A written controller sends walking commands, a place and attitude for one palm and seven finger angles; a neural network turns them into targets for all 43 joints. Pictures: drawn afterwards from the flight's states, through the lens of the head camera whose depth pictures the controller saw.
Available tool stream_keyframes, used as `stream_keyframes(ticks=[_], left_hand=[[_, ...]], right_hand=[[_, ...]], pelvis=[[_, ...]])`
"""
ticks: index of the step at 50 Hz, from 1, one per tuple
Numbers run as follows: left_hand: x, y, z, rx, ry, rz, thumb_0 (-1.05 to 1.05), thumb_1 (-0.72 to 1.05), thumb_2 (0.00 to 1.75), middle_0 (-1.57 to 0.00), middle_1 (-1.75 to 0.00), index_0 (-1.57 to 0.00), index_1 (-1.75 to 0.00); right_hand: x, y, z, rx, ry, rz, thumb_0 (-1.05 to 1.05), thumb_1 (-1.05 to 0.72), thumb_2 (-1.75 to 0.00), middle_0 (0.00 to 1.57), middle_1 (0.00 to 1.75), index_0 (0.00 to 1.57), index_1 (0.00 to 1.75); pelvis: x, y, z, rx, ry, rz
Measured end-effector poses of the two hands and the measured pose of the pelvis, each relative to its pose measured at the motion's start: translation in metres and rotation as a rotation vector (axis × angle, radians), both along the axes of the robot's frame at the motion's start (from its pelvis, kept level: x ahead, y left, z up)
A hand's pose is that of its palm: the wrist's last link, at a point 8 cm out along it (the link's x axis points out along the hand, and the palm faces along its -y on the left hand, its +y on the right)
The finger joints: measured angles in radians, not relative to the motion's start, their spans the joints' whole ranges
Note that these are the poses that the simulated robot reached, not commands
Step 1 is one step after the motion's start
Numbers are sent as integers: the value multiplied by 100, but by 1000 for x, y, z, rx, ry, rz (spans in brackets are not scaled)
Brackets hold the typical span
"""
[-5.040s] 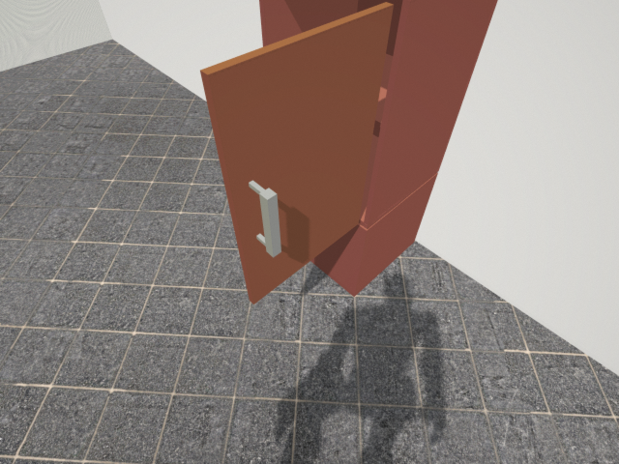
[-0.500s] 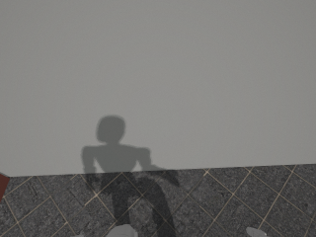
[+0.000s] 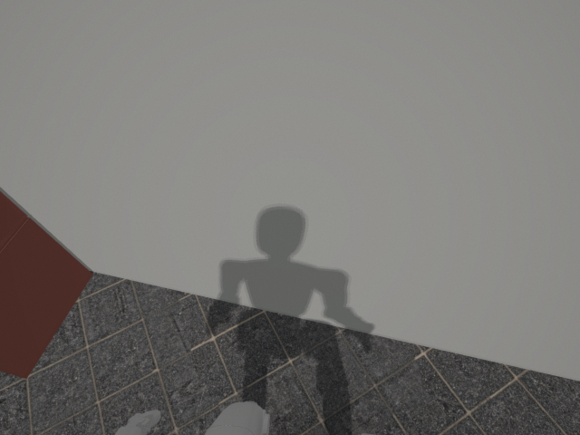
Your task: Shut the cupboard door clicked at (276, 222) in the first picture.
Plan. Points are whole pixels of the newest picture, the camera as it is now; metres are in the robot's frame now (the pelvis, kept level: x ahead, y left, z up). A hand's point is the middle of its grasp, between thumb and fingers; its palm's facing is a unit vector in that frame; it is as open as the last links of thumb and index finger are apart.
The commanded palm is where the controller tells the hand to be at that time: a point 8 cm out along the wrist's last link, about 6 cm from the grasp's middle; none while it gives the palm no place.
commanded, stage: turn to face it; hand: left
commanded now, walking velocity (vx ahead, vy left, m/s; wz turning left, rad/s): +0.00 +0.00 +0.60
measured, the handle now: out of the picture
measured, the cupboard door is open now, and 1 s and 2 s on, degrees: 90 90 90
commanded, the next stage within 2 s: none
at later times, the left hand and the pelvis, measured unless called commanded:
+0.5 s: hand out of the picture +0.03 +0.23 -0.15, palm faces +0.31 -0.91 -0.28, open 7.4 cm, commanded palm none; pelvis +0.00 -0.01 +0.01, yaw +17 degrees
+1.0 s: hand out of the picture -0.07 +0.17 -0.18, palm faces +0.60 -0.76 -0.23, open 7.4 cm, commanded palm none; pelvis +0.00 -0.04 -0.01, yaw +37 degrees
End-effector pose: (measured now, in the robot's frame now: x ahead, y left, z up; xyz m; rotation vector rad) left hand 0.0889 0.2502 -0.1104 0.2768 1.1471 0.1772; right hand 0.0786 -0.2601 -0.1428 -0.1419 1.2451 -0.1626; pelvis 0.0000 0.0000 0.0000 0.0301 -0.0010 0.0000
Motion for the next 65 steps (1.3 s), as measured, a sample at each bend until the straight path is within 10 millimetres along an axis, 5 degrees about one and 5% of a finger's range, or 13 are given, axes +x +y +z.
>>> stream_keyframes(ticks=[7,14,23,30,36,43,48,51,59,65], left_hand=[[-34,-17,-9,-73,37,97,1,90,90,-20,-30,-20,-30],[-76,7,-40,-110,80,238,1,90,90,-20,-30,-20,-30],[-84,24,-15,-48,47,337,1,91,90,-20,-30,-19,-30],[-80,3,-2,21,-31,371,1,91,90,-20,-30,-19,-30],[-107,-31,3,-4,0,440,1,91,90,-20,-30,-20,-30],[-144,-55,-13,-85,25,560,1,90,90,-20,-30,-20,-30],[-185,-51,-38,-120,62,669,1,90,90,-20,-30,-20,-30],[-200,-47,-37,-109,97,720,1,90,90,-20,-30,-20,-30],[-197,-45,-10,-39,45,788,1,91,90,-20,-30,-19,-30],[-188,-67,-2,30,-11,829,1,91,90,-20,-30,-19,-30]], right_hand=[[28,3,19,-18,-5,101,0,-90,-90,20,30,20,30],[63,30,21,-68,-69,242,0,-90,-90,20,30,20,30],[58,33,24,-62,-11,324,0,-90,-90,20,30,20,30],[71,9,-1,-19,24,359,0,-90,-90,20,30,21,30],[99,4,7,-17,22,427,0,-90,-90,20,30,20,30],[132,32,21,-35,-9,564,0,-90,-90,20,30,20,30],[153,66,20,-57,-82,675,0,-90,-90,20,30,20,30],[155,76,24,-65,-89,719,0,-90,-90,20,30,20,30],[158,75,17,-41,-23,785,0,-90,-90,20,30,20,30],[183,67,-6,-13,13,825,0,-90,-90,20,30,20,30]], pelvis=[[1,-6,9,8,10,95],[-2,6,-8,-20,14,193],[-2,-6,6,-39,13,284],[5,-35,-4,-24,13,363],[5,-46,5,-4,-2,451],[5,-46,7,5,9,555],[-1,-36,-9,-21,14,631],[-1,-38,-5,-28,14,661],[12,-51,4,-39,10,740],[28,-69,-6,-23,4,827]])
